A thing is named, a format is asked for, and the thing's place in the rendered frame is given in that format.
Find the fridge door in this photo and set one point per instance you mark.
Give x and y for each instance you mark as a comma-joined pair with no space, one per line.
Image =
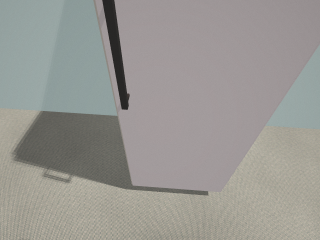
204,77

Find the handle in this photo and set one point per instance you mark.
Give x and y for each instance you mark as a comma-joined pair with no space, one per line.
114,39

